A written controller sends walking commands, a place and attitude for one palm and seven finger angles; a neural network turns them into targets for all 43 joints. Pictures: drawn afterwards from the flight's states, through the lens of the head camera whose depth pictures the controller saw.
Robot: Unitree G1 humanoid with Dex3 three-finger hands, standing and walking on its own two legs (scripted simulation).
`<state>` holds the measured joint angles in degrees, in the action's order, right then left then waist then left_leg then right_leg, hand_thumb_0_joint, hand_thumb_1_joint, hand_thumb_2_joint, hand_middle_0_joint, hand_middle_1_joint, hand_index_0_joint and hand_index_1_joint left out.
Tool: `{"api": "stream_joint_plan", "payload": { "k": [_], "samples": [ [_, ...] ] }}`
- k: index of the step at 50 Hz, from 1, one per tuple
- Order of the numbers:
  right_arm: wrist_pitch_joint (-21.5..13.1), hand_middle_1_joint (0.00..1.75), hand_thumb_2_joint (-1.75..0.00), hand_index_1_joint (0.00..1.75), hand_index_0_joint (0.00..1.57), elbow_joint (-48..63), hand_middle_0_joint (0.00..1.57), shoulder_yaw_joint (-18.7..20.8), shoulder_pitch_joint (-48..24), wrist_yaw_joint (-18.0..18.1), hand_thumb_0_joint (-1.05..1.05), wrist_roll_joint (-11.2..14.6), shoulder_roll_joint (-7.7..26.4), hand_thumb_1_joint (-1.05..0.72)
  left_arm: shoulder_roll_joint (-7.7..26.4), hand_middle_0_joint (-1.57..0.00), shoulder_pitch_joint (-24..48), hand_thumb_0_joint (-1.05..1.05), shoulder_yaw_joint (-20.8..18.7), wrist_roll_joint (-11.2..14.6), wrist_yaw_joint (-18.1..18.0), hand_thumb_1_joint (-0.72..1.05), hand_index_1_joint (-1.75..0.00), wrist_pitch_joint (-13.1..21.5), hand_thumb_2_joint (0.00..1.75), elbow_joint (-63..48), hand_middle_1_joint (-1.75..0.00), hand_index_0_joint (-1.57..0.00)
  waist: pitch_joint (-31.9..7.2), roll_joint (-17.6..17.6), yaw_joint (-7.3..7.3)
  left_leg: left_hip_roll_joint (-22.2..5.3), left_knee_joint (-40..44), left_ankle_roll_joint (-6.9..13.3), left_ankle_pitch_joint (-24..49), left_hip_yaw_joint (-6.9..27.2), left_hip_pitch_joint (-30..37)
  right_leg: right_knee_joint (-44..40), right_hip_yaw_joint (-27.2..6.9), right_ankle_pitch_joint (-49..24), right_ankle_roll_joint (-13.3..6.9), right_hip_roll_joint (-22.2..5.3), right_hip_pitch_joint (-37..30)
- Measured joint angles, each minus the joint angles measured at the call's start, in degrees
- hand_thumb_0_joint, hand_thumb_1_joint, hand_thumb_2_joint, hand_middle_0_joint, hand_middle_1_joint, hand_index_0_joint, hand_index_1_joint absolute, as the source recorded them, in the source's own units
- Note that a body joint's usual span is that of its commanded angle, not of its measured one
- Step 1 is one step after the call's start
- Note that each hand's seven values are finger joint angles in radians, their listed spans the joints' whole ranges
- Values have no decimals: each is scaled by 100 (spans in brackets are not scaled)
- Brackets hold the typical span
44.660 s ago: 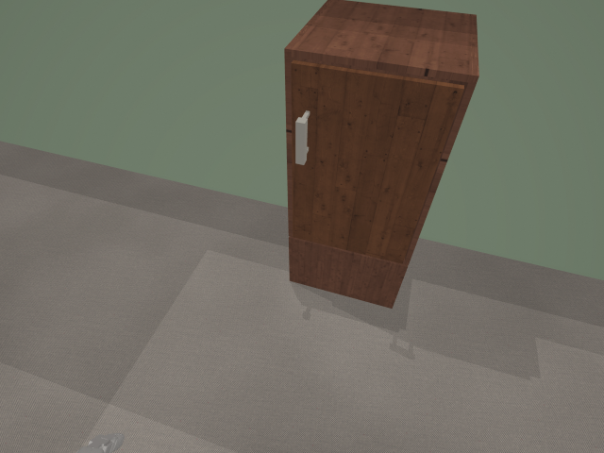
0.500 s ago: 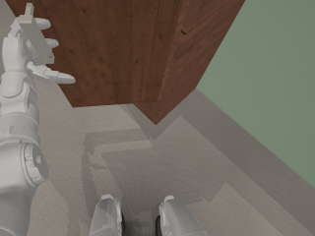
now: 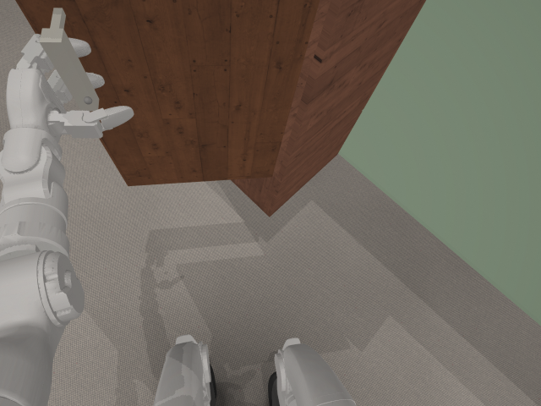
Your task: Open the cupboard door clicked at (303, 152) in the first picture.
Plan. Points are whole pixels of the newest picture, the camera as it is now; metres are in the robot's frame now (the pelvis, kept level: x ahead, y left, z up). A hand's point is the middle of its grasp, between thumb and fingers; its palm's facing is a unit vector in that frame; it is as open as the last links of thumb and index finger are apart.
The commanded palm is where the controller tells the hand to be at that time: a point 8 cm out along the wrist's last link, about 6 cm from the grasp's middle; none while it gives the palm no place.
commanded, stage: close the thumb around the handle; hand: left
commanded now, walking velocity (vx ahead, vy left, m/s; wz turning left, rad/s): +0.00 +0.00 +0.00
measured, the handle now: (75, 62) +0.59 +0.23 +0.07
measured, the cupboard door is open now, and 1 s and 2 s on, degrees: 52 72 97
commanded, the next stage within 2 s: pull the door open along its arc in 0.38 s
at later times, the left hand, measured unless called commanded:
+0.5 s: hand (91, 99) +0.53 +0.20 +0.06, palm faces +0.07 -1.00 -0.01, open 5.9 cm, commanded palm +0.51 +0.24 +0.06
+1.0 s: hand (116, 169) +0.42 +0.16 +0.07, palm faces +0.08 -1.00 +0.03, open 6.3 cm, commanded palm +0.36 +0.23 +0.06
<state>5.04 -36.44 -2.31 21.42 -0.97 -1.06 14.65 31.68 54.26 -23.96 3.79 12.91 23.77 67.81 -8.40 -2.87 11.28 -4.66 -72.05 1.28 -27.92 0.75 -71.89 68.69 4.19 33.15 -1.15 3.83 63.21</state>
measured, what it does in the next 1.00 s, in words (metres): stands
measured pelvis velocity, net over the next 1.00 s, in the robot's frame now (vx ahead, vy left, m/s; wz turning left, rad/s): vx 0.02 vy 0.00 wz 0.00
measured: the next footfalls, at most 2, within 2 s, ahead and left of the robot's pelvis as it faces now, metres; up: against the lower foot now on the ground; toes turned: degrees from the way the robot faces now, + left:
none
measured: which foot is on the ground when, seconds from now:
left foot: down 0.00-1.00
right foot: down 0.00-1.00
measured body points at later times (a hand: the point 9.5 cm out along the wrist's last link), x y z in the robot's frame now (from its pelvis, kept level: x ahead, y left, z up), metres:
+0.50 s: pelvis +0.00 +0.00 +0.00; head +0.15 +0.03 +0.42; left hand +0.52 +0.26 +0.07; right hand -0.01 -0.26 -0.11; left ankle +0.04 +0.11 -0.62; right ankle -0.01 -0.12 -0.62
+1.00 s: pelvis +0.02 +0.00 +0.03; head +0.12 +0.01 +0.47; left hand +0.41 +0.22 +0.07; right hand +0.09 -0.26 -0.09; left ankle +0.04 +0.11 -0.62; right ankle -0.01 -0.12 -0.62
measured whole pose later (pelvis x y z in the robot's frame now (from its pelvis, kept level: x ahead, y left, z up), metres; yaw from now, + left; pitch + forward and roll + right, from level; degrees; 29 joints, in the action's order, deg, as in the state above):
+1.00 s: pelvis +0.02 +0.00 +0.03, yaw +0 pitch +22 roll -2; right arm 5.9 -32.5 0.4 19.8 -2.9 0.2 13.8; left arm 12.5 20.2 -14.3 10.3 5.5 25.1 36.9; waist -11.2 -2.3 5.8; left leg -4.2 -64.0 0.9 -27.5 -2.1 -58.6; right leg 62.1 1.3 32.5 -1.1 3.3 51.6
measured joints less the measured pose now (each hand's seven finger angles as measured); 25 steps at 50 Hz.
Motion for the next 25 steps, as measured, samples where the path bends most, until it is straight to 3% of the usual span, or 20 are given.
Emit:
{"api": "stream_joint_plan", "payload": {
  "k": [14,25],
  "samples": [
    [-17,30,-90,30,21,-38,20,-13,-3,10,0,-32,8,-91,1,-37,137,0,16,-40,-71,67,-133,62,80,130,-132,-38,18,-4,38,22,-15,28,19,3,-49,4,2,-18,26,-19,37],
    [23,30,-90,30,21,-39,20,4,35,-12,0,-43,-6,-91,-103,-34,38,1,5,-13,-178,70,-135,67,82,39,-134,-34,7,-18,27,22,32,27,22,-23,6,-32,-26,-26,29,-19,-2]
  ]
}}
